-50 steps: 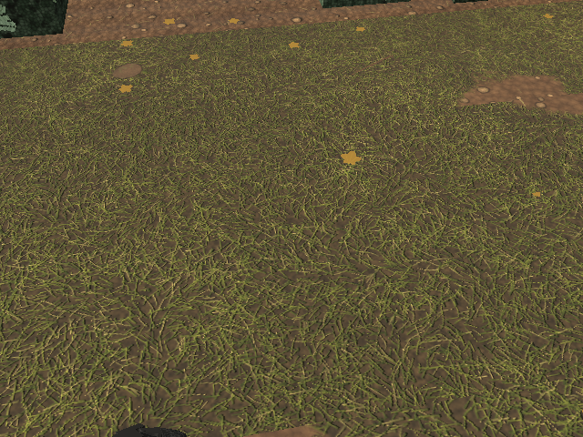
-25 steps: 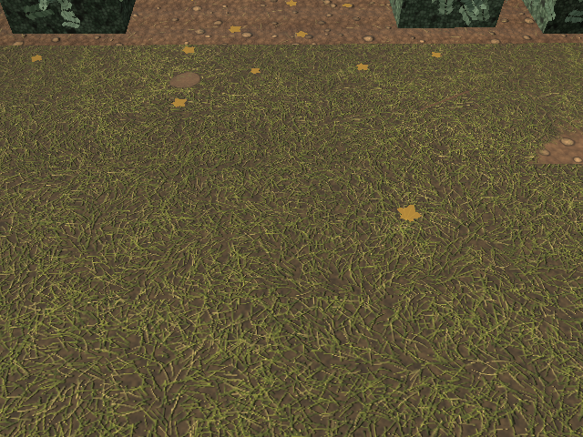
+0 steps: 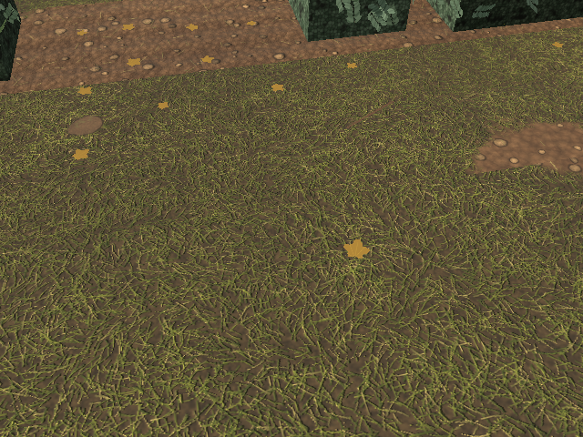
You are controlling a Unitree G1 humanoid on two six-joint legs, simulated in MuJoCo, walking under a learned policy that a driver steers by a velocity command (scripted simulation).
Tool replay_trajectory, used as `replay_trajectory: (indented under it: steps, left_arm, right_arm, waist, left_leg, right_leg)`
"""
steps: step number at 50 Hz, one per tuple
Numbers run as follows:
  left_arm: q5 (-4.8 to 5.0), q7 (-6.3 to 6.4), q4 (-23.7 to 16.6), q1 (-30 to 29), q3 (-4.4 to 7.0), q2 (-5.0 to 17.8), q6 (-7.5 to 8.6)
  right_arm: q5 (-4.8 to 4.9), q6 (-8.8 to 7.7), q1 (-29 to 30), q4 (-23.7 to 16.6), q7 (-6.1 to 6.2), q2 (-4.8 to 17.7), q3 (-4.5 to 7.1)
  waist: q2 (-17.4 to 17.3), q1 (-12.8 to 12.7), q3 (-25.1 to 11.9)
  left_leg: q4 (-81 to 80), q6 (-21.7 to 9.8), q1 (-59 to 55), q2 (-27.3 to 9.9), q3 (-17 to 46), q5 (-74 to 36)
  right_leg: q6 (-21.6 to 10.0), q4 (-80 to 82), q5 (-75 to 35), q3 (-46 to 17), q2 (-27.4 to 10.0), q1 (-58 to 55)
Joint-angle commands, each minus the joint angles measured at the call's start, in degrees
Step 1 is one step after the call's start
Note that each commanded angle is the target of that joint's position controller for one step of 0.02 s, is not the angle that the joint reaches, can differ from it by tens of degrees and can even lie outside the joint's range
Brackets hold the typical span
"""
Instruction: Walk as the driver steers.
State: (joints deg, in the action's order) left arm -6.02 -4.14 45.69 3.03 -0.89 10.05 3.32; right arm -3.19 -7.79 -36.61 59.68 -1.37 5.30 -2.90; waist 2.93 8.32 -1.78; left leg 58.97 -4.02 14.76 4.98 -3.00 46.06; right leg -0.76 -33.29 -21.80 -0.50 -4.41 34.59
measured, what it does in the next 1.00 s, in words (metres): goes down, turning left: right foot 0.17 m lower, then left foot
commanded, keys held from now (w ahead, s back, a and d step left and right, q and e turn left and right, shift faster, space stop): w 0.24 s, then w+q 0.30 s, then q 0.20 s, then no key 0.26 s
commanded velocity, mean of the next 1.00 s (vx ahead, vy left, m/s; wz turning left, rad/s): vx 0.37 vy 0.00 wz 0.26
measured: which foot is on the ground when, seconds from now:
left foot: down 0.00-0.12, up 0.14-0.52, down 0.54-1.00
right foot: up 0.00-0.08, down 0.10-0.54, up 0.56-0.98, down 1.00-1.00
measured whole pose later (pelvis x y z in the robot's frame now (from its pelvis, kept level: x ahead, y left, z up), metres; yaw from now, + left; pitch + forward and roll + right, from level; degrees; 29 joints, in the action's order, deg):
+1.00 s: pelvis +0.55 +0.04 -0.10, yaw +17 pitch +1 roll +1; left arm -1.9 -0.9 43.9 9.6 1.1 13.5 3.2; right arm -0.2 -6.5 -14.9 45.3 -3.5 14.4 2.6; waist 0.7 2.0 1.5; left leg 36.3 -4.6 17.9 8.7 6.6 18.7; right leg 4.8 -42.8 16.3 1.9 -2.7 21.3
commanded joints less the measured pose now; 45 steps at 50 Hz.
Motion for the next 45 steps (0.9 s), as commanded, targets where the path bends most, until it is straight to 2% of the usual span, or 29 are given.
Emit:
replay_trajectory:
  steps: [1, 3, 5, 6, 7, 8, 9, 11, 12, 14, 16, 20, 24, 26, 27, 28, 29, 30, 31, 32, 33, 35, 37, 38, 39, 40, 41, 43, 45]
  left_arm:
    - [-0.22, 0.57, -4.3, -8.5, 0.44, 5.1, -0.47]
    - [0.55, 0.97, -1.8, -4.6, 0.58, 5.5, -0.30]
    - [1.33, 1.94, 4.7, 17.1, 3.77, 10.8, 1.01]
    - [1.49, 1.14, 6.2, 32.5, 5.31, 13.4, 1.27]
    - [-0.02, 0.18, 8.7, 37.8, 5.59, 13.3, 0.57]
    - [0.05, 0.36, 9.7, 37.3, 6.47, 14.3, -0.39]
    - [1.23, 1.00, 5.3, 25.0, 5.70, 12.0, 0.44]
    - [1.50, 1.25, 2.9, 15.0, 2.16, 2.6, 1.45]
    - [2.09, 0.99, 3.7, 17.2, 2.29, 3.4, 1.49]
    - [3.14, 1.07, 4.5, 16.8, 2.66, 4.3, 2.58]
    - [2.66, 0.93, 4.8, 15.1, 4.15, 7.7, 3.28]
    - [1.03, 1.20, 6.5, 17.9, 3.89, 6.7, 3.14]
    - [0.72, 1.31, 9.3, 22.8, 3.87, 8.3, 2.64]
    - [1.43, 1.55, 8.7, 21.8, 4.75, 11.6, 2.58]
    - [0.87, 1.41, 8.6, 22.7, 4.96, 12.0, 2.66]
    - [0.13, 1.16, 8.6, 27.6, 4.02, 8.8, 3.02]
    - [0.22, -0.66, 7.4, 30.7, 1.33, 3.8, 3.50]
    - [4.14, -1.79, 3.9, 13.9, 3.13, 9.2, 2.93]
    - [4.70, -0.46, 1.2, 7.7, 2.80, 8.2, 3.03]
    - [3.59, 1.68, 1.3, 7.5, 3.07, 10.0, 3.02]
    - [1.84, 3.52, 0.9, 9.8, 2.26, 7.8, 2.79]
    - [0.72, 5.36, 0.8, 11.7, 1.21, 4.2, 1.36]
    - [2.13, 5.62, 0.4, 12.8, 1.76, 6.4, 0.73]
    - [1.99, 5.16, 0.6, 13.2, 2.06, 7.2, 0.45]
    - [1.34, 4.39, 0.0, 12.2, 1.58, 5.3, 0.00]
    - [1.27, 3.69, -0.9, 10.7, 1.47, 4.8, -0.37]
    - [0.42, 2.62, 0.0, 13.8, 0.93, 3.4, -0.37]
    - [1.28, 1.98, -1.3, 14.0, 2.34, 6.6, 0.22]
    - [2.17, 2.15, -2.9, 12.9, 3.55, 9.8, 1.20]
  right_arm:
    - [1.26, -0.01, -3.6, 0.4, 0.71, 8.6, 1.35]
    - [0.72, 2.00, -6.1, 2.6, 0.59, 9.6, 1.71]
    - [-2.78, 3.24, -5.9, 3.7, -2.76, 10.1, 1.88]
    - [-3.18, 3.00, -10.8, 4.9, -4.45, 3.0, 0.36]
    - [-1.04, 2.94, -3.5, 1.1, -5.24, 5.5, 0.52]
    - [0.05, 2.46, 6.9, -4.7, -5.29, 8.7, 1.80]
    - [-0.04, 1.32, 16.4, -8.2, -3.97, 10.2, 2.87]
    - [-1.37, 0.42, 18.1, -6.9, -1.24, 10.4, 3.72]
    - [-2.11, 1.19, 18.1, -6.4, -0.73, 8.1, 3.89]
    - [-1.90, 2.98, 17.3, -7.2, -1.46, 4.2, 2.56]
    - [-1.36, 4.00, 19.0, -8.4, -2.11, 3.8, 1.85]
    - [0.12, 3.70, 28.0, -11.2, -2.70, 8.9, 3.15]
    - [-0.32, 3.51, 35.7, -13.9, -2.88, 11.9, 4.86]
    - [0.17, 2.44, 33.0, -13.6, -2.08, 15.2, 6.67]
    - [1.06, 1.46, 26.4, -11.7, -1.54, 18.1, 7.97]
    - [1.30, 0.91, 17.3, -10.0, -0.84, 21.1, 8.93]
    - [0.66, 1.17, 3.5, -7.7, -0.57, 21.8, 8.53]
    - [-0.56, 0.85, -4.8, -3.6, -0.71, 20.0, 9.00]
    - [0.16, -0.84, 2.9, -4.5, -0.45, 21.2, 9.46]
    - [0.82, -1.16, 11.2, -6.1, -0.21, 18.6, 8.85]
    - [1.17, -1.17, 15.1, -6.6, -0.38, 15.1, 7.48]
    - [1.48, -0.99, 24.0, -9.9, -1.84, 12.3, 6.37]
    - [1.38, -1.38, 27.5, -12.7, -2.65, 16.4, 7.74]
    - [0.87, -1.36, 26.7, -13.7, -2.78, 18.0, 8.19]
    - [0.06, -0.91, 25.6, -14.0, -2.88, 18.7, 8.28]
    - [-0.15, -0.71, 23.7, -14.0, -3.02, 18.1, 8.21]
    - [-1.52, -0.32, 22.8, -14.1, -2.59, 16.0, 7.51]
    - [-0.92, -0.04, 22.1, -15.4, -2.16, 14.5, 6.92]
    - [-0.52, 0.30, 22.2, -17.0, -1.93, 15.3, 6.74]
  waist:
    - [-2.7, 0.4, 12.2]
    - [-1.9, -0.3, 12.0]
    - [-0.1, -9.2, 5.4]
    - [9.0, -13.8, -13.1]
    - [8.2, -17.7, -17.9]
    - [4.0, -19.5, -10.6]
    - [-2.5, -15.9, 0.6]
    - [-6.0, -9.1, 6.1]
    - [-0.9, -7.6, 7.9]
    - [-1.0, -5.4, 5.6]
    - [-2.1, -5.0, 5.3]
    - [-2.3, -7.1, 6.5]
    - [-0.7, -8.4, 7.8]
    - [0.4, -5.8, 6.0]
    - [-1.1, -4.2, 2.6]
    - [-8.1, -3.7, -7.6]
    - [-17.2, 0.0, -23.5]
    - [-9.0, 7.3, -14.6]
    - [-6.0, 4.1, -3.9]
    - [-2.0, 0.3, -1.7]
    - [-3.2, -4.0, -2.8]
    - [-1.9, -10.2, -1.1]
    - [-2.2, -11.3, -1.7]
    - [-1.6, -10.9, -1.0]
    - [-3.0, -10.6, -0.7]
    - [-3.9, -10.0, 0.1]
    - [-4.2, -10.7, -0.7]
    - [-5.6, -11.1, -1.2]
    - [-6.1, -10.4, -1.6]
  left_leg:
    - [-15.1, -10.2, 0.4, -13.5, 22.7, -14.4]
    - [-9.0, -9.2, -3.7, -12.4, 22.0, -21.7]
    - [9.5, -4.7, 10.8, -8.0, 13.8, -37.3]
    - [30.9, 1.7, 30.3, -1.8, 9.1, -25.5]
    - [47.6, 4.6, 39.5, -0.3, 6.2, -1.2]
    - [50.8, 4.3, 49.7, -0.7, 6.1, -3.1]
    - [33.6, 2.7, 52.0, -6.3, 6.8, -19.0]
    - [5.8, 0.3, 32.9, -12.8, 8.6, -37.6]
    - [-1.2, 0.1, 27.0, -13.9, 7.0, -37.4]
    - [-11.0, 0.0, 21.3, -13.4, 5.5, -37.8]
    - [-18.7, -0.7, 16.7, -12.1, 5.1, -42.0]
    - [-22.6, -1.5, 20.3, -10.3, 6.3, -54.2]
    - [-21.0, -2.2, 14.6, -6.3, 1.8, -46.9]
    - [-22.2, -3.6, 3.3, -1.7, -3.0, -43.6]
    - [-20.2, -5.5, -8.6, 0.2, -2.4, -47.5]
    - [-18.0, -12.8, -31.3, -4.3, 7.8, -60.7]
    - [-28.8, -26.2, -52.7, -21.4, 37.3, -60.0]
    - [-36.7, -21.3, -48.2, -21.4, 41.7, -58.5]
    - [-37.4, -18.4, -34.9, -21.4, 36.7, -57.0]
    - [-37.8, -19.1, -22.5, -20.5, 33.8, -62.1]
    - [-38.9, -19.7, -12.7, -19.4, 30.3, -67.8]
    - [-44.3, -18.4, 3.8, -17.2, 25.4, -70.0]
    - [-46.4, -16.3, 8.2, -14.3, 20.9, -65.3]
    - [-46.2, -15.4, 10.6, -12.9, 18.7, -64.6]
    - [-44.9, -14.0, 13.1, -10.8, 15.7, -64.2]
    - [-44.1, -12.8, 14.2, -9.8, 14.6, -64.3]
    - [-39.9, -11.4, 17.4, -8.9, 13.2, -64.2]
    - [-34.8, -10.3, 15.5, -9.6, 14.9, -67.6]
    - [-29.5, -9.9, 8.6, -11.6, 18.0, -74.4]
  right_leg:
    - [-1.0, 14.6, 1.9, -2.2, -2.3, -1.7]
    - [-1.7, 22.2, 1.4, -0.7, -2.7, -10.2]
    - [-5.7, 19.0, -4.6, 4.5, -1.4, -43.4]
    - [-19.0, -5.7, -26.8, -2.4, -9.7, -79.1]
    - [-24.0, -5.7, -28.2, -10.9, -17.5, -83.7]
    - [-22.0, 2.8, -3.9, -18.1, -18.3, -77.5]
    - [-19.0, 12.4, 19.2, -16.6, -16.9, -59.1]
    - [-19.6, 22.7, 17.3, -11.0, -14.3, -31.5]
    - [-20.3, 24.8, 15.6, -9.4, -13.0, -25.6]
    - [-19.6, 26.5, 12.7, -7.7, -12.9, -23.0]
    - [-17.3, 26.2, 5.6, -4.3, -12.6, -22.7]
    - [-12.7, 23.4, 3.6, 2.4, -10.5, -30.1]
    - [-9.6, 20.1, 4.7, 7.0, -10.1, -33.4]
    - [-7.4, 11.8, -7.9, 10.4, -8.1, -32.1]
    - [-5.0, 1.6, -10.8, 12.6, -6.0, -26.7]
    - [0.0, -16.5, 2.3, 12.7, -2.1, -11.8]
    - [5.3, -37.7, 53.1, 8.3, 7.2, 3.8]
    - [3.0, -48.4, 61.1, -0.4, 8.4, 14.0]
    - [1.6, -47.6, 58.5, -4.9, 3.6, 16.9]
    - [1.7, -44.9, 55.1, -5.8, 0.6, 10.6]
    - [1.0, -41.0, 52.6, -6.3, -1.3, 2.5]
    - [1.8, -33.9, 51.2, -5.4, -3.5, -9.5]
    - [3.7, -27.6, 45.8, -3.1, -2.0, -13.3]
    - [4.3, -25.3, 40.7, -1.9, -1.0, -14.6]
    - [4.5, -24.0, 35.2, 0.0, -0.3, -16.3]
    - [4.6, -22.0, 31.6, 1.2, 0.1, -16.7]
    - [3.8, -27.9, 21.7, 0.8, 0.4, -20.0]
    - [4.5, -29.5, 24.5, 1.1, 0.3, -18.8]
    - [5.9, -28.4, 32.5, 1.1, 0.5, -16.3]
Keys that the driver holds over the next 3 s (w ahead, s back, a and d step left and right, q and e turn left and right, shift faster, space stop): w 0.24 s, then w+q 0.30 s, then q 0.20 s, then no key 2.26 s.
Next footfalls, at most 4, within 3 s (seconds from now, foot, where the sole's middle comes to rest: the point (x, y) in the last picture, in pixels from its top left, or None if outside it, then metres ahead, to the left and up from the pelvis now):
0.10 right None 0.21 -0.13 -0.86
0.54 left None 0.56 0.12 -0.86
1.00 right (293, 410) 0.62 -0.07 -0.86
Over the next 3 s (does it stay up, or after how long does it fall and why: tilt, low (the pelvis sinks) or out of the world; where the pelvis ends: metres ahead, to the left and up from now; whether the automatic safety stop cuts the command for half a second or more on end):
stays up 0.56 0.00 -0.07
